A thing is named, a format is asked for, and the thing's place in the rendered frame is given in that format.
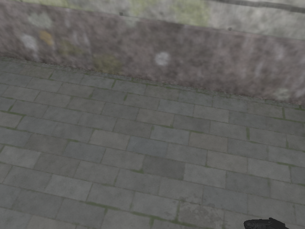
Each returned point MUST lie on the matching right robot hand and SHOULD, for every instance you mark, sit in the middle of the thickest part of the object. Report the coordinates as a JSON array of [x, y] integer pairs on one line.
[[264, 224]]

